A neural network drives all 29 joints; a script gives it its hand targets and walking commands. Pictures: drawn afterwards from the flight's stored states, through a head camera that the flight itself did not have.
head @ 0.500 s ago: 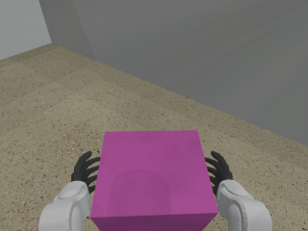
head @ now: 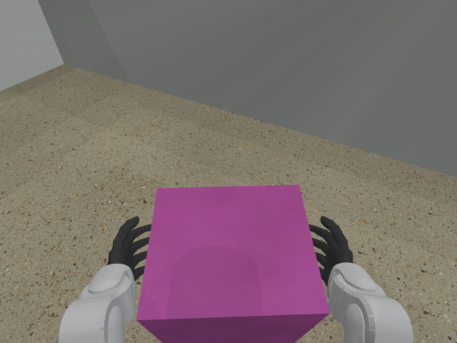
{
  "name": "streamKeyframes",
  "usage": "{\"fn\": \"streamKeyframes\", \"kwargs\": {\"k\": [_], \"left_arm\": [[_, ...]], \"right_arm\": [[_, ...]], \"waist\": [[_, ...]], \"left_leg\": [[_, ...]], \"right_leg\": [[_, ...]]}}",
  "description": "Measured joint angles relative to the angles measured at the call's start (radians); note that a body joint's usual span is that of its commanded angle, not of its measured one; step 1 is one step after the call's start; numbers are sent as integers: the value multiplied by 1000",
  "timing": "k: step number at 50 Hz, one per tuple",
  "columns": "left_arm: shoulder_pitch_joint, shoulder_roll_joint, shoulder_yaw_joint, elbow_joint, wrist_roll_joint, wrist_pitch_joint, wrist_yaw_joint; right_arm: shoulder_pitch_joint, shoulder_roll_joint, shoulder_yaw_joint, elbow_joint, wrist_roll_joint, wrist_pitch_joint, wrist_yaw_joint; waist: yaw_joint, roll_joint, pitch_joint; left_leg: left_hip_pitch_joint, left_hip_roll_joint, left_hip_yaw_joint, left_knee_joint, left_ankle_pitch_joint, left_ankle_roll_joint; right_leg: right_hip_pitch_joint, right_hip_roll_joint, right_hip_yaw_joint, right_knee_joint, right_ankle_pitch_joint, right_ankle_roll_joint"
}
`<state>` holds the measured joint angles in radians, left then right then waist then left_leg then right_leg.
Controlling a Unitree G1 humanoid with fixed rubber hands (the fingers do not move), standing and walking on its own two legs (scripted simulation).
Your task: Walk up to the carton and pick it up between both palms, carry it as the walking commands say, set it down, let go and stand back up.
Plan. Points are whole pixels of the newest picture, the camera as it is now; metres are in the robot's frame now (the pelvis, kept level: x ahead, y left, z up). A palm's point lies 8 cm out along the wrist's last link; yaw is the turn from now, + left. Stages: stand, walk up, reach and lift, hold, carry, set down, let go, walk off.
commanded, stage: carry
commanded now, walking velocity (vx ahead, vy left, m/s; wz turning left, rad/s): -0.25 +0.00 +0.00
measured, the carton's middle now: (230, 272) +0.26 -0.01 +0.03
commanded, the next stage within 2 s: none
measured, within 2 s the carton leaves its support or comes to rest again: neither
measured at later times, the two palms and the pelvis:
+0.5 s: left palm out of the picture +0.06 +0.15 +0.09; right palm out of the picture +0.04 -0.16 +0.08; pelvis -0.18 +0.00 +0.00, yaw -2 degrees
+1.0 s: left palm out of the picture -0.14 +0.20 +0.08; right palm out of the picture -0.13 -0.11 +0.09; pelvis -0.36 +0.03 +0.00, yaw +1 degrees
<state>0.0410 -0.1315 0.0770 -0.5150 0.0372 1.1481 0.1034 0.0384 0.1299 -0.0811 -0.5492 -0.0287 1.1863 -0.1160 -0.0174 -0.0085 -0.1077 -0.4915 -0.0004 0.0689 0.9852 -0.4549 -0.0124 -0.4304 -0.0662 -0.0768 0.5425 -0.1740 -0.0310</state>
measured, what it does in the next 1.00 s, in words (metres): walks backwards: left foot, then right foot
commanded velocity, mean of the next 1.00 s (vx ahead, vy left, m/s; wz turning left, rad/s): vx -0.25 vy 0.00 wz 0.00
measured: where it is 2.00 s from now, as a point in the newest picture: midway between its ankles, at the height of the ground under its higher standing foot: outside the picture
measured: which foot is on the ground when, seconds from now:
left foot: up 0.00-0.08, down 0.10-0.48, up 0.50-0.84, down 0.86-1.00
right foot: down 0.00-0.12, up 0.14-0.46, down 0.48-0.86, up 0.88-1.00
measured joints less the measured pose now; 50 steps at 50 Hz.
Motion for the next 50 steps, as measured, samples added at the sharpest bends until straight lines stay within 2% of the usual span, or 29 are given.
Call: {"fn": "streamKeyframes", "kwargs": {"k": [3,5,6,7,9,10,12,14,17,21,23,24,25,27,28,31,33,36,39,43,44,45,47,50], "left_arm": [[-10,1,-1,-4,5,2,0],[-15,2,-1,-4,10,5,0],[-17,3,6,3,10,6,0],[-10,3,10,8,10,9,0],[7,0,14,7,12,23,1],[11,0,14,5,11,30,2],[8,0,9,3,3,41,-2],[-3,2,1,4,1,41,-1],[-18,3,-5,-2,-2,38,1],[-30,4,1,-11,-8,34,2],[-37,4,6,-8,-12,32,2],[-40,4,7,-2,-13,28,1],[-37,3,4,16,-12,18,1],[-25,3,-5,41,-8,18,1],[-16,2,-6,42,-6,17,0],[6,-1,-3,17,-2,7,-3],[7,-1,1,-1,-3,-1,-4],[-1,0,3,-15,-4,-7,-6],[-13,1,1,-18,-1,-5,-6],[-24,3,2,-14,8,0,-6],[-25,3,8,-5,8,1,-6],[-17,2,12,-1,9,6,-6],[2,0,15,-3,9,18,-4],[3,1,7,-9,6,32,-1]], "right_arm": [[-10,-1,-4,1,5,-2,0],[-18,-1,-7,7,7,-2,0],[-18,0,-2,24,5,-11,1],[-13,0,3,39,4,-15,2],[4,1,12,52,1,-12,3],[16,2,15,50,-2,-12,5],[34,5,12,40,-3,-16,16],[42,6,6,24,-6,-19,19],[39,6,-1,2,-5,-20,20],[23,3,1,-9,-9,-18,20],[14,2,4,-11,-14,-14,19],[8,1,2,-8,-16,-13,19],[8,0,-3,2,-16,-12,19],[18,2,-11,17,-14,-2,16],[21,3,-11,19,-12,3,14],[13,2,-3,13,-5,4,10],[3,0,2,4,-1,-2,8],[-11,-1,2,-8,3,-4,5],[-22,-2,-4,-10,6,-4,5],[-32,-2,-8,5,9,-9,6],[-29,-1,-3,23,6,-19,8],[-23,0,1,36,4,-21,8],[-3,0,12,44,1,-18,10],[27,4,13,28,-6,-23,15]], "waist": [[10,-14,-15],[14,-15,-22],[16,-38,-19],[18,-46,-16],[26,-27,-9],[31,-19,-4],[39,-9,1],[44,-2,3],[44,12,-2],[33,38,-18],[30,44,-22],[32,50,-21],[33,60,-19],[25,45,-12],[18,35,-4],[4,21,20],[0,17,29],[0,11,23],[10,-1,10],[21,-17,0],[20,-37,5],[22,-39,9],[30,-21,17],[42,-4,21]], "left_leg": [[110,-7,9,-215,6,9],[195,-2,19,-405,81,17],[195,-15,26,-430,129,30],[183,-19,25,-422,144,40],[166,2,17,-408,153,50],[162,12,11,-411,162,51],[149,26,2,-423,188,52],[132,34,-1,-436,218,52],[103,43,1,-459,263,52],[57,56,14,-491,325,46],[28,57,26,-492,351,39],[9,63,32,-480,359,35],[-9,66,25,-454,309,24],[-59,35,-1,-293,110,5],[-85,16,-17,-183,62,2],[-119,-10,-42,76,47,-7],[-100,-8,-42,137,36,-15],[-26,1,-27,60,1,-18],[71,0,-12,-114,-21,-10],[221,1,16,-454,97,9],[210,-11,17,-452,117,19],[194,-10,13,-434,127,30],[176,12,2,-416,140,41],[151,36,-12,-423,177,44]], "right_leg": [[-45,-6,-7,-5,41,6],[-77,-3,-16,2,64,13],[-91,-16,-9,13,69,22],[-106,-18,-5,47,-2,37],[-152,13,9,242,-188,56],[-173,30,20,355,-226,60],[-194,54,36,539,-236,64],[-179,63,41,620,-234,71],[-95,61,24,530,-266,76],[53,68,-4,248,-315,69],[140,64,-22,45,-248,62],[158,64,-25,-28,-165,47],[142,69,-23,-27,-116,27],[113,53,-13,-6,-102,0],[107,41,-8,-7,-97,-5],[84,22,4,-19,-64,-8],[60,16,7,-15,-42,-8],[18,7,2,-14,-10,-7],[-25,-1,-7,-21,29,-3],[-88,-4,-21,-10,78,12],[-99,-13,-12,4,57,28],[-110,-9,-9,55,-35,44],[-150,28,10,268,-201,61],[-177,73,37,549,-249,71]]}}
